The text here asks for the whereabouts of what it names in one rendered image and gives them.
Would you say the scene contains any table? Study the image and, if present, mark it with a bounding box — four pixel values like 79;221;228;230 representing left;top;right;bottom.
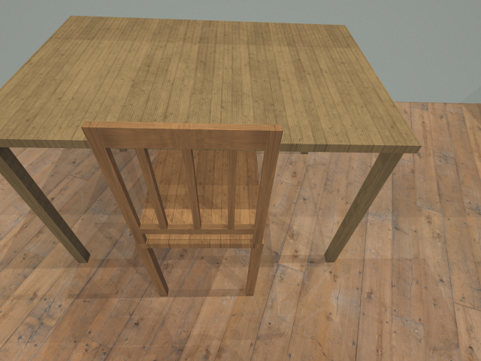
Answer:
0;16;422;263

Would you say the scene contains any chair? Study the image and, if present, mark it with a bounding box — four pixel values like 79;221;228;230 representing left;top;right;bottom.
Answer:
81;121;283;297

